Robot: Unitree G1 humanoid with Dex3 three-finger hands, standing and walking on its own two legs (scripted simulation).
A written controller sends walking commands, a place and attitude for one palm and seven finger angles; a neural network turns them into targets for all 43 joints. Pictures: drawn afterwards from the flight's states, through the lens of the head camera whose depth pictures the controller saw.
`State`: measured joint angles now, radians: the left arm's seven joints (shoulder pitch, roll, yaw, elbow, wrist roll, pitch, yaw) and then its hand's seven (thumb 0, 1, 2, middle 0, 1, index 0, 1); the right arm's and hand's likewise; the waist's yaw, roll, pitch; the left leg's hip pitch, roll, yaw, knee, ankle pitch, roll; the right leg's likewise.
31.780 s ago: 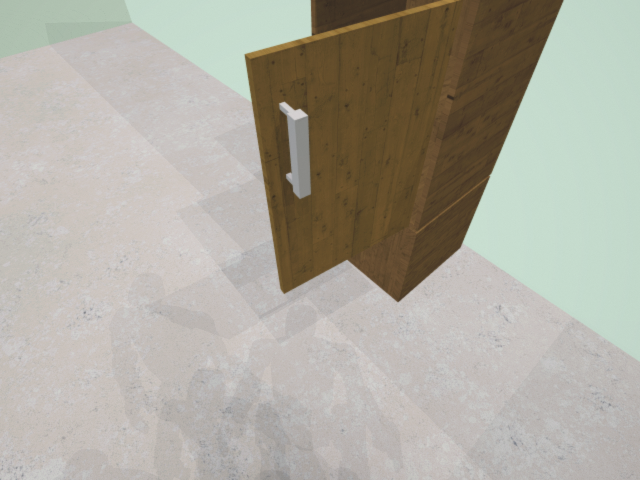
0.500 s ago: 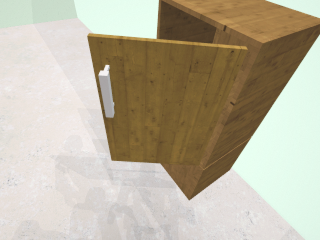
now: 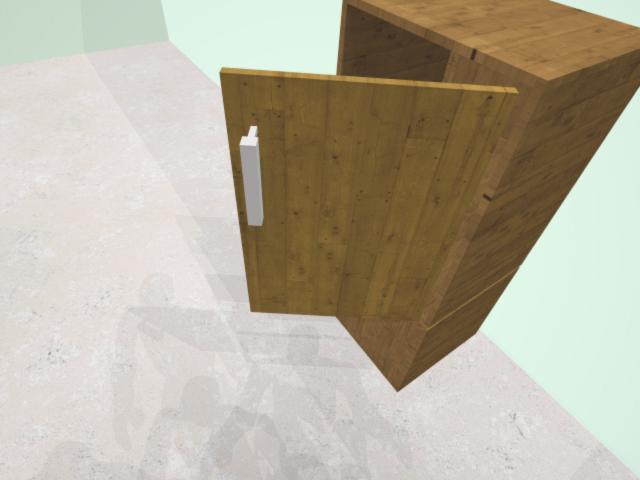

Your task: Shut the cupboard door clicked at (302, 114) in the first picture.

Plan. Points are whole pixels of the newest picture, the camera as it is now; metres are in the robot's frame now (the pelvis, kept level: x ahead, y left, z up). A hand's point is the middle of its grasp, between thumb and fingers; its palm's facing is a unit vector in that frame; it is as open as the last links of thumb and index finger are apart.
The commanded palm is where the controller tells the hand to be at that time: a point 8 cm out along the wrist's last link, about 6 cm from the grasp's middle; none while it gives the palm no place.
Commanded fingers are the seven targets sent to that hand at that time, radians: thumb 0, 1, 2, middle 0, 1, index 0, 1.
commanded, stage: come to a stop and stand still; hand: left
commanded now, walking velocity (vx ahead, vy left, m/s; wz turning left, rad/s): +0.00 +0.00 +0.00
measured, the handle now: (254, 177) +0.54 +0.15 +0.09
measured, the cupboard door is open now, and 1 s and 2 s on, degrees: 54 54 54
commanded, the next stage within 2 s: look again from close up in 1.78 s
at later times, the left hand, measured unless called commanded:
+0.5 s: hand out of the picture -0.07 +0.25 -0.18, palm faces +0.04 -0.97 -0.26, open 7.4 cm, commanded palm none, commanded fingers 0.00 0.90 0.90 -0.20 -0.30 -0.20 -0.30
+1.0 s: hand out of the picture +0.01 +0.23 -0.17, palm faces -0.14 -0.98 -0.13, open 7.4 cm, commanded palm none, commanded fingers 0.00 0.90 0.90 -0.20 -0.30 -0.20 -0.30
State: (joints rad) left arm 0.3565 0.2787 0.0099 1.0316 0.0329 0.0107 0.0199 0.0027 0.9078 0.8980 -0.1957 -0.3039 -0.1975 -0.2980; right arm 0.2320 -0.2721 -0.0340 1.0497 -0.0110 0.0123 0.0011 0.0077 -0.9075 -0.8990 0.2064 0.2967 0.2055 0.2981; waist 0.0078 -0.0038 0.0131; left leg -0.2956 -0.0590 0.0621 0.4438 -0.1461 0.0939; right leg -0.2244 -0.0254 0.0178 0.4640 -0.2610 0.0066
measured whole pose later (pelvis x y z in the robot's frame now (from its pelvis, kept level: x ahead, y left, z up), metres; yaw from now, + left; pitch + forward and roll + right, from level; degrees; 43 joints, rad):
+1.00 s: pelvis -0.07 +0.06 +0.01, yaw -4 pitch +0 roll -3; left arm 0.22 0.20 0.02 1.02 0.02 0.07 0.01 0.00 0.91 0.90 -0.19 -0.30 -0.20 -0.30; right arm 0.48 -0.07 0.00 1.13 -0.02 -0.01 -0.05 0.01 -0.91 -0.90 0.21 0.30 0.21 0.30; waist -0.10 -0.04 -0.01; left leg -0.18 -0.04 0.04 0.29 -0.12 0.09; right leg -0.31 -0.02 0.03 0.73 -0.36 0.03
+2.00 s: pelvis -0.06 -0.01 +0.01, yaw -3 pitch -1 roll +0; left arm 0.29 0.15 -0.01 1.10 0.01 -0.01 0.04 0.00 0.91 0.90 -0.20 -0.30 -0.20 -0.30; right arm 0.23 -0.15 0.01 1.16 0.00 0.00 -0.03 0.00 -0.92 -0.90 0.20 0.30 0.20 0.30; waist 0.00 -0.01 0.04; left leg -0.18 0.01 0.01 0.39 -0.19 -0.01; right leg -0.07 0.02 -0.02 0.37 -0.27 -0.02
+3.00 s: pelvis +0.01 +0.02 -0.02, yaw +2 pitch -1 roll +0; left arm 0.45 0.13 0.02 1.15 0.02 -0.01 0.03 0.00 0.91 0.90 -0.19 -0.30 -0.20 -0.30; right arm 0.25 -0.15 -0.03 1.10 -0.02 -0.04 -0.03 0.01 -0.92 -0.90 0.20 0.30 0.20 0.30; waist 0.01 -0.05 0.08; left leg -0.32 0.02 0.13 0.67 -0.31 0.05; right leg -0.12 -0.05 -0.09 0.74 -0.50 0.00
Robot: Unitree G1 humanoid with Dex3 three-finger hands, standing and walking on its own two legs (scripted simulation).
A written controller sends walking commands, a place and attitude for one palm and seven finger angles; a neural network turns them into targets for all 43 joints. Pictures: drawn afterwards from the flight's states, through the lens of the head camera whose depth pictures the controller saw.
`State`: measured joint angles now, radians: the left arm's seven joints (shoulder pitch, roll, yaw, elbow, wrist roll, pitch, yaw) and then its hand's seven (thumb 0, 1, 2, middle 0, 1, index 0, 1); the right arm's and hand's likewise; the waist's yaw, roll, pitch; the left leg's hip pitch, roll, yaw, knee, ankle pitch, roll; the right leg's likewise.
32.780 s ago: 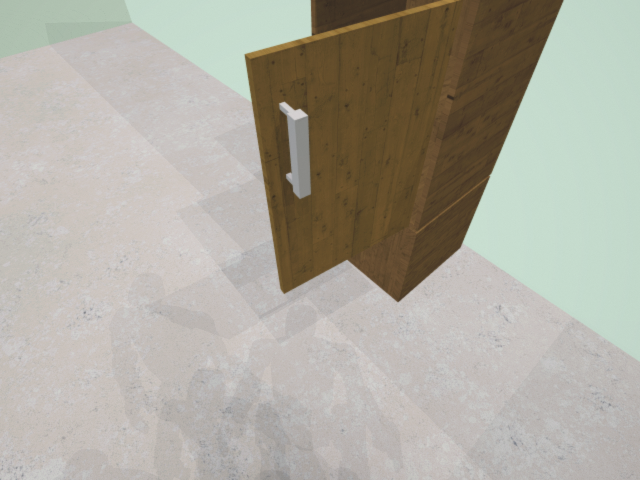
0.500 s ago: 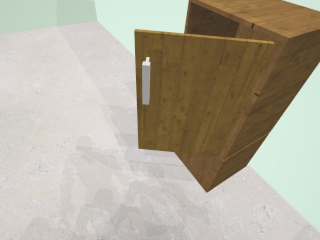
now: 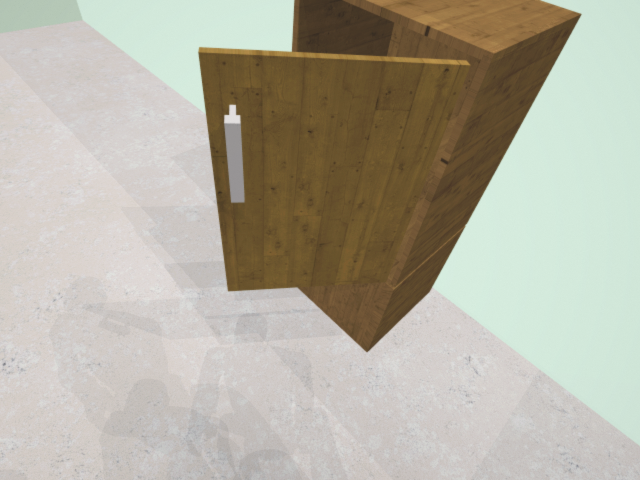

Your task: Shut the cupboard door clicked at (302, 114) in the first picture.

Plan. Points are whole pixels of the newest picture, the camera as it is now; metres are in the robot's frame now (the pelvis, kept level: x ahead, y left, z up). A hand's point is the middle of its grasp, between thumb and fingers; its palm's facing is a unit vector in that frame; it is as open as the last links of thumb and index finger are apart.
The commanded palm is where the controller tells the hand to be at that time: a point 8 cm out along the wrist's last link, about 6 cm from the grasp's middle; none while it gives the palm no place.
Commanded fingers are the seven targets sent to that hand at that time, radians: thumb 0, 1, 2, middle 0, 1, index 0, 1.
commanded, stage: come to a stop and stand still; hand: left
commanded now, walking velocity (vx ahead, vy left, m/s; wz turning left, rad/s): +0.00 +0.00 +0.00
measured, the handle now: (235, 155) +0.60 +0.13 +0.08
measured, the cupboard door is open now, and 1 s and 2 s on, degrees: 54 54 54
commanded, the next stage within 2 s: look again from close up in 0.78 s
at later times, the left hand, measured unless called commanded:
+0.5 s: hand out of the picture -0.03 +0.09 -0.19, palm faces +0.03 -0.99 -0.16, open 7.4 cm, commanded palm none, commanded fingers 0.00 0.90 0.90 -0.20 -0.30 -0.20 -0.30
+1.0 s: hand out of the picture +0.01 +0.10 -0.19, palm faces +0.03 -0.98 -0.19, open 7.4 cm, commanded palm none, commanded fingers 0.00 0.90 0.90 -0.20 -0.30 -0.20 -0.30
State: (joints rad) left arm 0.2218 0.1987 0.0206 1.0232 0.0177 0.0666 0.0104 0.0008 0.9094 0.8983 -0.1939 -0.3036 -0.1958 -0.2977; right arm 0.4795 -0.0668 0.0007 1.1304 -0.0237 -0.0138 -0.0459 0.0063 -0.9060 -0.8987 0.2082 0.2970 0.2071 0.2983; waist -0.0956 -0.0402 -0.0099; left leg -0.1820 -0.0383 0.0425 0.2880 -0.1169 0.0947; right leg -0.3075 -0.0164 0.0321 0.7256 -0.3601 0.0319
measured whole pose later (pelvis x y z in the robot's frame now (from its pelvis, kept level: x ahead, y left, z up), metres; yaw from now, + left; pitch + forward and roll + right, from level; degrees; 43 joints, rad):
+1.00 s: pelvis +0.01 -0.07 -0.01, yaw +1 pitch -1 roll +0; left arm 0.29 0.15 -0.01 1.10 0.01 -0.01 0.04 0.00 0.91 0.90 -0.20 -0.30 -0.20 -0.30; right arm 0.23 -0.15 0.01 1.16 0.00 0.00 -0.03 0.00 -0.92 -0.90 0.20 0.30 0.20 0.30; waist 0.00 -0.01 0.04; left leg -0.18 0.01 0.01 0.39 -0.19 -0.01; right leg -0.07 0.02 -0.02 0.37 -0.27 -0.02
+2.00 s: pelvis +0.09 -0.04 -0.03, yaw +6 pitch -1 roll +0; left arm 0.45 0.13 0.02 1.15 0.02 -0.01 0.03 0.00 0.91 0.90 -0.19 -0.30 -0.20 -0.30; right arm 0.25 -0.15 -0.03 1.10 -0.02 -0.04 -0.03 0.01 -0.92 -0.90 0.20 0.30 0.20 0.30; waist 0.01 -0.05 0.08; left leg -0.32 0.02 0.13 0.67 -0.31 0.05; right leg -0.12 -0.05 -0.09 0.74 -0.50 0.00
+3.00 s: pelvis +0.19 -0.08 -0.01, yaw +7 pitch +0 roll -1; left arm 0.22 0.19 0.05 1.03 0.02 0.06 0.05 0.00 0.91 0.90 -0.19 -0.30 -0.20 -0.30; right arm 0.14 -0.13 -0.03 0.99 -0.02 0.00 -0.04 0.00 -0.92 -0.90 0.21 0.30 0.21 0.30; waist 0.02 -0.04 0.08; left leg -0.25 -0.02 0.15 0.44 -0.21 0.10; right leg -0.32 -0.05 0.00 0.91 -0.48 0.04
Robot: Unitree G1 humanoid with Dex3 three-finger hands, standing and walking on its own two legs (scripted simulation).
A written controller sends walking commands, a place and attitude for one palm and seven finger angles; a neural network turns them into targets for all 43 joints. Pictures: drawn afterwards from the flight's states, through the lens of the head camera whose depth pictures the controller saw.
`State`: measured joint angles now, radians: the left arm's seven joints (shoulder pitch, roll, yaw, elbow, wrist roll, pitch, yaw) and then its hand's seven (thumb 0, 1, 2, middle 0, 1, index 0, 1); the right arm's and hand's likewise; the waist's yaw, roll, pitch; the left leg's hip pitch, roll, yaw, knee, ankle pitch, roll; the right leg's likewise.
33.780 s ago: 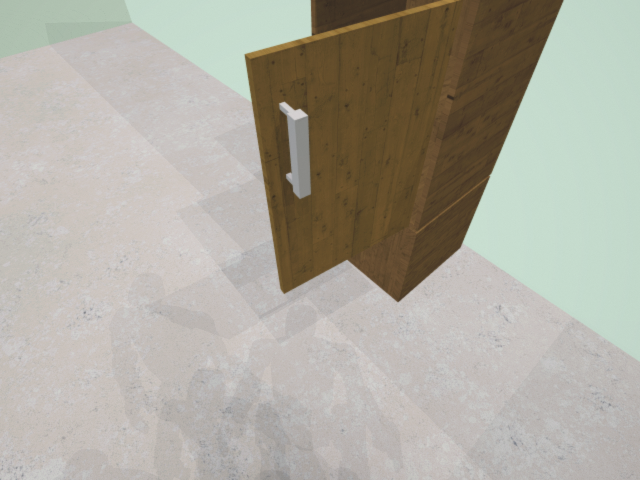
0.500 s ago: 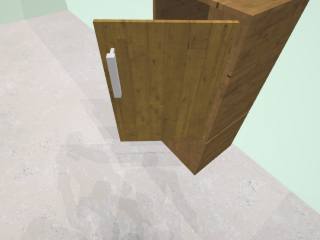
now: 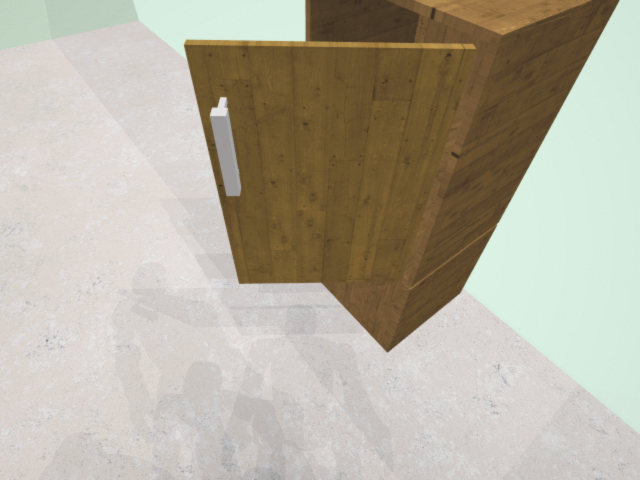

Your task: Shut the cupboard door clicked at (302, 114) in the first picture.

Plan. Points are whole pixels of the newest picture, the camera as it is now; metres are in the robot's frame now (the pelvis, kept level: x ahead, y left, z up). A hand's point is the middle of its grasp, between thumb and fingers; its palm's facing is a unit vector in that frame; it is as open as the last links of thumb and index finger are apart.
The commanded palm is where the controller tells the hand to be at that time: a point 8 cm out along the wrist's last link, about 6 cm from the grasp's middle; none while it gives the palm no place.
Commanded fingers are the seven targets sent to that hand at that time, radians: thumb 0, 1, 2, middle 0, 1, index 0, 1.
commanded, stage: look again from close up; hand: left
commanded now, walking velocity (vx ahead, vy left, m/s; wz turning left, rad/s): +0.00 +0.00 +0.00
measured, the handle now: (228, 148) +0.59 +0.19 +0.08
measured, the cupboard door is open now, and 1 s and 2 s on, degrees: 54 54 54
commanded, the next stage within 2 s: shuffle to correct the standing spot in 0.36 s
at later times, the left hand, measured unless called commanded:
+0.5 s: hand out of the picture +0.00 +0.20 -0.18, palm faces +0.01 -0.98 -0.20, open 7.4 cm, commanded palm none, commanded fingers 0.00 0.90 0.90 -0.20 -0.30 -0.20 -0.30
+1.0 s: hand out of the picture -0.04 +0.17 -0.20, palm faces +0.15 -0.98 -0.13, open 7.4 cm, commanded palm none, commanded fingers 0.00 0.90 0.90 -0.20 -0.30 -0.20 -0.30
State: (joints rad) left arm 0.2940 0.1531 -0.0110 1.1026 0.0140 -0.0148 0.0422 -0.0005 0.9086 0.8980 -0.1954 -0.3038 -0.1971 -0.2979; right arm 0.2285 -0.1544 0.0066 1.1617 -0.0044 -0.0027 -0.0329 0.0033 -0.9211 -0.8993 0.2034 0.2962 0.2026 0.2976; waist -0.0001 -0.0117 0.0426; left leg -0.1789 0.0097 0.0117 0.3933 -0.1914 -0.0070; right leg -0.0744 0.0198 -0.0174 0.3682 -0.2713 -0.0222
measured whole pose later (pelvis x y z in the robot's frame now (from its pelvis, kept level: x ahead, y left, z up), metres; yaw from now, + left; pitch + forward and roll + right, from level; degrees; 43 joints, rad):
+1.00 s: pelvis +0.07 +0.03 -0.03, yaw +5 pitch -1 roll +0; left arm 0.45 0.13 0.02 1.15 0.02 -0.01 0.03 0.00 0.91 0.90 -0.19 -0.30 -0.20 -0.30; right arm 0.25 -0.15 -0.03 1.10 -0.02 -0.04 -0.03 0.01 -0.92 -0.90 0.20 0.30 0.20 0.30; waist 0.01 -0.05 0.08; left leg -0.32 0.02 0.13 0.67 -0.31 0.05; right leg -0.12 -0.05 -0.09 0.74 -0.50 0.00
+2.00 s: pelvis +0.18 -0.01 +0.00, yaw +6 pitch +0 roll -1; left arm 0.22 0.19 0.05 1.03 0.02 0.06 0.05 0.00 0.91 0.90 -0.19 -0.30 -0.20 -0.30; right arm 0.14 -0.13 -0.03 0.99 -0.02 0.00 -0.04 0.00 -0.92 -0.90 0.21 0.30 0.21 0.30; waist 0.02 -0.04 0.08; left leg -0.25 -0.02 0.15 0.44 -0.21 0.10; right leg -0.32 -0.05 0.00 0.91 -0.48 0.04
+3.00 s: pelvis +0.16 -0.02 -0.01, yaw +7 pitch +0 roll +0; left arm 0.36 0.12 -0.01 1.07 0.02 -0.03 0.05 0.00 0.91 0.90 -0.19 -0.30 -0.20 -0.30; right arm 0.30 -0.18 0.00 1.06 -0.01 -0.02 -0.02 0.03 -0.94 -0.90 0.20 0.30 0.20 0.30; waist -0.01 0.03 -0.01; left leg -0.31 -0.02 0.15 0.54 -0.23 0.09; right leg -0.17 -0.06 -0.05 0.54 -0.36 0.03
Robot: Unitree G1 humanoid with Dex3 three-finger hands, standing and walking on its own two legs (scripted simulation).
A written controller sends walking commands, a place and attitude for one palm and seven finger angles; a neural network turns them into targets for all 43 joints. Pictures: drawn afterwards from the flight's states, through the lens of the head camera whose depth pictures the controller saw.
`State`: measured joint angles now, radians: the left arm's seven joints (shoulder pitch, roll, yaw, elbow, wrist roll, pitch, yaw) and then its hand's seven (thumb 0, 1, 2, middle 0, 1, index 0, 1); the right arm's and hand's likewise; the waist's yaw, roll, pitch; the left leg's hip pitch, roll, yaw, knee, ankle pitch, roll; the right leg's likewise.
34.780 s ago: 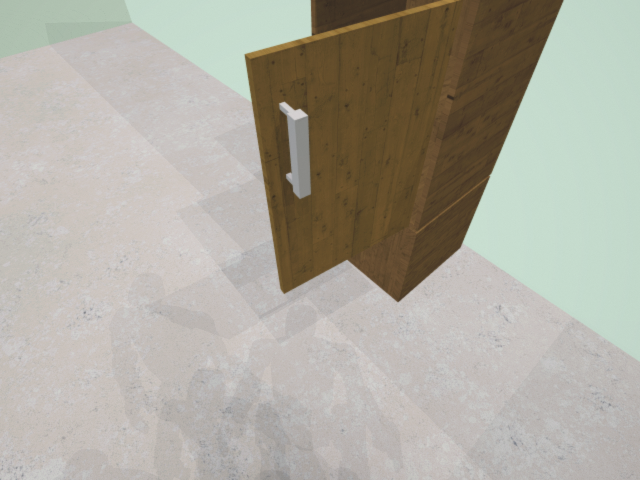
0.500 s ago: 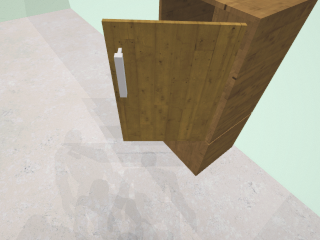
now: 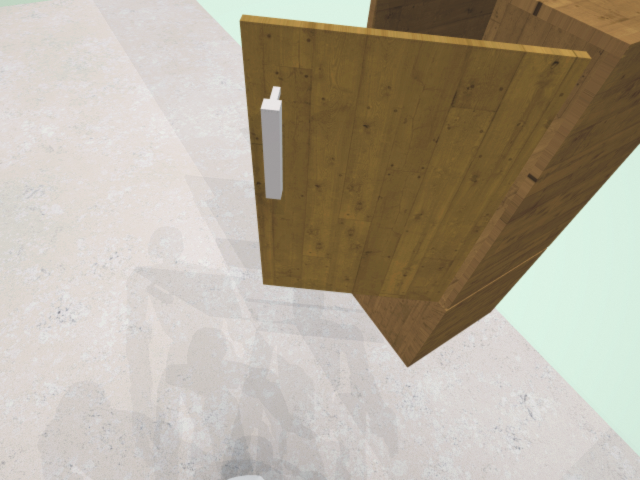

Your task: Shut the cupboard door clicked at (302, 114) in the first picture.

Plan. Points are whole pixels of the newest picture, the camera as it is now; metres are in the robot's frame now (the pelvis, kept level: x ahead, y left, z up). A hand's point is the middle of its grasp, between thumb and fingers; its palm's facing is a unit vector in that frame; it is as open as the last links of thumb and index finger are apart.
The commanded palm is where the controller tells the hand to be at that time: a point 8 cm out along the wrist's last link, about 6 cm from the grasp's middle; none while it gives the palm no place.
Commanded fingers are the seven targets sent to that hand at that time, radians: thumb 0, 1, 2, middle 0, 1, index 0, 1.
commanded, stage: shuffle to correct the standing spot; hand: left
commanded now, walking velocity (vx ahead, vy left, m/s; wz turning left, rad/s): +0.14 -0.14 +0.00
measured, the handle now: (275, 145) +0.53 +0.11 +0.11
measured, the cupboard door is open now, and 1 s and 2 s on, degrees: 54 54 54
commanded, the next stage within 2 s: come to a stop and stand still in 0.28 s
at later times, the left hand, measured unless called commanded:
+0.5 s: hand (248, 448) +0.18 +0.11 -0.15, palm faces +0.03 -0.97 -0.22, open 7.3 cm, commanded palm none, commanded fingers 0.00 0.90 0.90 -0.20 -0.30 -0.20 -0.30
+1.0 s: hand out of the picture +0.13 +0.14 -0.16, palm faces +0.06 -0.98 -0.20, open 7.4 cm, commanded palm none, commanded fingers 0.00 0.90 0.90 -0.20 -0.30 -0.20 -0.30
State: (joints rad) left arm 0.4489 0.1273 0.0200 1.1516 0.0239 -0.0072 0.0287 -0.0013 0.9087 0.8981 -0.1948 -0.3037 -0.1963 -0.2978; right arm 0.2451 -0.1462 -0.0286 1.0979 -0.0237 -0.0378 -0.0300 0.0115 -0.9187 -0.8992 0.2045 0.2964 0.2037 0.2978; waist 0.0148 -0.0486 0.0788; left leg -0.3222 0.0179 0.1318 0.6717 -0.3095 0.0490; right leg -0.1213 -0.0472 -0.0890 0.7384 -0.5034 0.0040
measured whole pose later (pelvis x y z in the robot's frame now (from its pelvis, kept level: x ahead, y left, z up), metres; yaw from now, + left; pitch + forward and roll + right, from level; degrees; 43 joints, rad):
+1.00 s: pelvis +0.10 -0.05 +0.02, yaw +1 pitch +0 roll -1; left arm 0.22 0.19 0.05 1.03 0.02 0.06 0.05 0.00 0.91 0.90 -0.19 -0.30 -0.20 -0.30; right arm 0.14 -0.13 -0.03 0.99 -0.02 0.00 -0.04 0.00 -0.92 -0.90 0.21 0.30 0.21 0.30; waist 0.02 -0.04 0.08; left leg -0.25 -0.02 0.15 0.44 -0.21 0.10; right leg -0.32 -0.05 0.00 0.91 -0.48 0.04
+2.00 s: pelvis +0.08 -0.06 +0.01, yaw +1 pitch +0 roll +0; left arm 0.36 0.12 -0.01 1.07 0.02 -0.03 0.05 0.00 0.91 0.90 -0.19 -0.30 -0.20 -0.30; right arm 0.30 -0.18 0.00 1.06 -0.01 -0.02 -0.02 0.03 -0.94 -0.90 0.20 0.30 0.20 0.30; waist -0.01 0.03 -0.01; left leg -0.31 -0.02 0.15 0.54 -0.23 0.09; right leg -0.17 -0.06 -0.05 0.54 -0.36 0.03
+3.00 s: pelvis +0.10 -0.09 -0.04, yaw +6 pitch +11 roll -2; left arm 0.43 0.28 0.14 -0.09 -0.31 -0.23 -0.42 0.01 0.90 0.90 -0.70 -0.85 -0.70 -0.85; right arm 0.22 -0.19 0.04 0.53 0.06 -0.22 -0.05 0.01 -0.90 -0.90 0.21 0.30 0.21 0.30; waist 0.01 0.05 -0.12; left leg -0.76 0.00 0.02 1.03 -0.45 0.04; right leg -0.69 0.03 -0.09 1.00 -0.50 -0.04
